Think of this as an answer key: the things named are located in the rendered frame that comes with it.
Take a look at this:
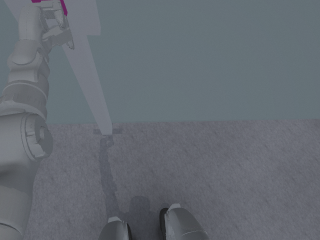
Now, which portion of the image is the right robot foot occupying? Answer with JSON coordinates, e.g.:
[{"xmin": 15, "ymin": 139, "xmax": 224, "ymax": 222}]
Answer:
[{"xmin": 159, "ymin": 208, "xmax": 169, "ymax": 240}]

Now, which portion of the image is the panel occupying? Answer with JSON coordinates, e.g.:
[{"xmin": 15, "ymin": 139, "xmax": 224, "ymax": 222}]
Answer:
[{"xmin": 4, "ymin": 0, "xmax": 113, "ymax": 135}]

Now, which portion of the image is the button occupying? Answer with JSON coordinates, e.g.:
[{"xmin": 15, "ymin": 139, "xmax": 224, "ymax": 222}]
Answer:
[{"xmin": 31, "ymin": 0, "xmax": 68, "ymax": 17}]

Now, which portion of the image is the left robot thigh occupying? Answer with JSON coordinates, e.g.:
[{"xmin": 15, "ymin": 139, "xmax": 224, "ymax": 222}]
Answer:
[{"xmin": 97, "ymin": 220, "xmax": 129, "ymax": 240}]

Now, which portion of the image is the left robot forearm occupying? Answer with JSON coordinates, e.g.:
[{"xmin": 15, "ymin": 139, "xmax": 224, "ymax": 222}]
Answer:
[{"xmin": 0, "ymin": 39, "xmax": 50, "ymax": 122}]

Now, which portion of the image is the robot left hand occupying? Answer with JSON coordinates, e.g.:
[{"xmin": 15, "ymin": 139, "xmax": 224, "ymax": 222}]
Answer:
[{"xmin": 18, "ymin": 0, "xmax": 75, "ymax": 54}]

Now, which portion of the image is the left robot upper arm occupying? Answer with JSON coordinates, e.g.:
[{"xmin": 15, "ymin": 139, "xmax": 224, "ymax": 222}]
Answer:
[{"xmin": 0, "ymin": 112, "xmax": 54, "ymax": 240}]

